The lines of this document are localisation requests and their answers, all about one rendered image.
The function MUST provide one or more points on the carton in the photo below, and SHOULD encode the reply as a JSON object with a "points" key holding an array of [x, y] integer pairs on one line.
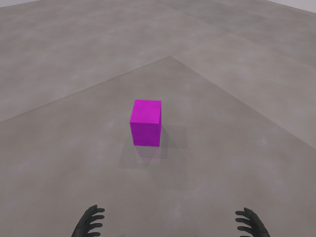
{"points": [[145, 123]]}

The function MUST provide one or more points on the left robot hand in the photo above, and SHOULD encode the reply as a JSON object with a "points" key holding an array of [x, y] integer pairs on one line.
{"points": [[84, 226]]}

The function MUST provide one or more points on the right robot hand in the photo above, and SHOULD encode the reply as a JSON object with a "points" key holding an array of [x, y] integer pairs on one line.
{"points": [[257, 229]]}

